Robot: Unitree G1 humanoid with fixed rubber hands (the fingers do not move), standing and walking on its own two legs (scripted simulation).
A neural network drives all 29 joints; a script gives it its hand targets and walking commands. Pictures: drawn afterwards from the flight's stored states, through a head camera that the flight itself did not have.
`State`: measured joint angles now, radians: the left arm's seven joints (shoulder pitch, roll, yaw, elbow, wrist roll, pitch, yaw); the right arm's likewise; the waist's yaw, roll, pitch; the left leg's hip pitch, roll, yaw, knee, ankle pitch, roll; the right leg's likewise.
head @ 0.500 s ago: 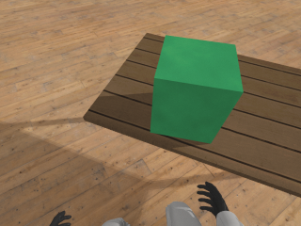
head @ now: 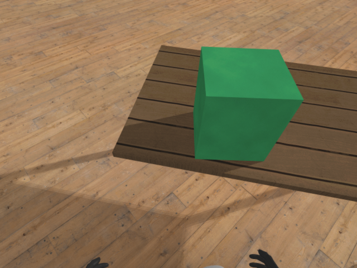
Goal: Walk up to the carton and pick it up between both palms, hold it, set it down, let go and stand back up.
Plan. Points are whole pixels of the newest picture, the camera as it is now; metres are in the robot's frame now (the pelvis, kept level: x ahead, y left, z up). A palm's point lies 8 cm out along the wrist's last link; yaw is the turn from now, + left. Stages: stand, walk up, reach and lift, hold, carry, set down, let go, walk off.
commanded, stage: walk up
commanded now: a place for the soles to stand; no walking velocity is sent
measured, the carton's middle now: (234, 107) +0.51 -0.17 +0.04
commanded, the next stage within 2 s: none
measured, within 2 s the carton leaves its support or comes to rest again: neither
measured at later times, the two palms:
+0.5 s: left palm out of the picture +0.10 +0.33 -0.13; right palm out of the picture +0.01 -0.13 -0.11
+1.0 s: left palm out of the picture +0.04 +0.21 -0.11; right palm out of the picture +0.09 -0.22 -0.12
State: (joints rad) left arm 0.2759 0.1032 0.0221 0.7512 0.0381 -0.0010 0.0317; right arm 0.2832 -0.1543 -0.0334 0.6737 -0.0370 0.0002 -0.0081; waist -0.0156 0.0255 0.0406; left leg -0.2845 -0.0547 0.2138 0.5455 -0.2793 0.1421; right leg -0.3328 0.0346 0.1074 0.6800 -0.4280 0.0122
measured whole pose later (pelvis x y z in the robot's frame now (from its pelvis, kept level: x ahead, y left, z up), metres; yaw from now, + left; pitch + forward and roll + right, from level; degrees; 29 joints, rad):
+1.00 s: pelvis -0.04 +0.00 +0.00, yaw +7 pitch +0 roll +0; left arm 0.25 0.08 0.00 0.70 0.03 0.01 0.01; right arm 0.27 -0.18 -0.06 0.70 -0.05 0.03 -0.04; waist 0.00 0.04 0.05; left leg -0.45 0.00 -0.03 1.01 -0.54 -0.06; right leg -0.31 0.00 -0.12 0.60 -0.28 -0.06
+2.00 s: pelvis -0.02 -0.01 +0.01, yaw +1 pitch -1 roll +1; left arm 0.27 0.20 0.07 0.79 0.04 0.07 -0.04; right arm 0.38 -0.09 -0.02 0.81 -0.04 -0.07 -0.08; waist -0.03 -0.07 0.03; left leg -0.17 0.02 0.15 0.48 -0.30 0.02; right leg -0.48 0.00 -0.02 0.98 -0.48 -0.01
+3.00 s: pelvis -0.02 -0.15 +0.00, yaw +5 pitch +0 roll +1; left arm 0.24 0.13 0.02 0.73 0.02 0.00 0.02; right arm 0.23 -0.15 -0.03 0.77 -0.03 0.04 0.00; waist 0.02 0.01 0.03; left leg -0.23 0.01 0.03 0.57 -0.34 0.01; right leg -0.42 -0.10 -0.22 0.56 -0.15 -0.06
